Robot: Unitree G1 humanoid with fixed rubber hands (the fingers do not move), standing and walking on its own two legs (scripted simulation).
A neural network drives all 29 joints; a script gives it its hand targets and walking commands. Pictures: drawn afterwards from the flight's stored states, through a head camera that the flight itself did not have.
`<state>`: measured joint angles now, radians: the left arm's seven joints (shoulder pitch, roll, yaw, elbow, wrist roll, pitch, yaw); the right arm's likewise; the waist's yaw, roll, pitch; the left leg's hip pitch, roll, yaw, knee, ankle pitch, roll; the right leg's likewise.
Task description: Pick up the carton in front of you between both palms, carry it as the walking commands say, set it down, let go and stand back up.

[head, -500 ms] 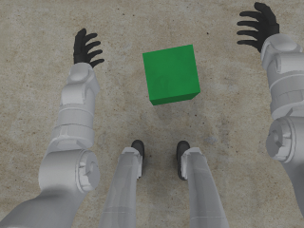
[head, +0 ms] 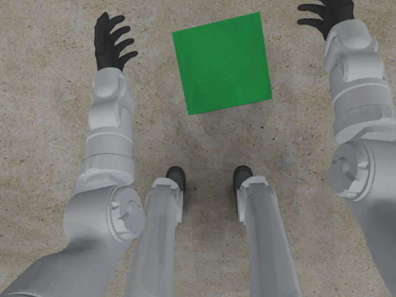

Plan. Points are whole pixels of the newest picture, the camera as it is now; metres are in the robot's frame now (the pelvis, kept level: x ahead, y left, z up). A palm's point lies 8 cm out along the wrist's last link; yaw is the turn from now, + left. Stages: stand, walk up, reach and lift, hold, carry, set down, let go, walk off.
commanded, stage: reach and lift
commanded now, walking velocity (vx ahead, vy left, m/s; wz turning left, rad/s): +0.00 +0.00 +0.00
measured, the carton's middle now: (221, 73) +0.51 -0.05 -0.47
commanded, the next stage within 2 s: none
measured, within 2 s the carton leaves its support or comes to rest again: leaves its support in 1.42 s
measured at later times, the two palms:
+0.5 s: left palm (147, 82) +0.49 +0.15 -0.37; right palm (291, 57) +0.51 -0.22 -0.37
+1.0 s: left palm (152, 83) +0.49 +0.14 -0.39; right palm (282, 60) +0.52 -0.20 -0.39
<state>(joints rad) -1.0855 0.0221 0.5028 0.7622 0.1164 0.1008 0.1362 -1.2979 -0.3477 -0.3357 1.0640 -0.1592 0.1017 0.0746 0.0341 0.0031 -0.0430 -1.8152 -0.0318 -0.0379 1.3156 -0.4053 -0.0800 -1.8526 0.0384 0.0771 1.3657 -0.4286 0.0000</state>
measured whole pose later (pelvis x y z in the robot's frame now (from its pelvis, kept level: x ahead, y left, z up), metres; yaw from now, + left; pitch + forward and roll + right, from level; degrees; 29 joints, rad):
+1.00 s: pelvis -0.05 +0.01 -0.22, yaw +2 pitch +36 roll +5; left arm -1.47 0.16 0.26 1.06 -0.17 0.07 0.20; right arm -1.64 -0.53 0.05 1.28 0.17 0.08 0.02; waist 0.03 0.06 0.41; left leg -2.22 -0.08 -0.02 2.14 -0.56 -0.10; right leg -2.26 0.01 0.07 2.20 -0.58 0.00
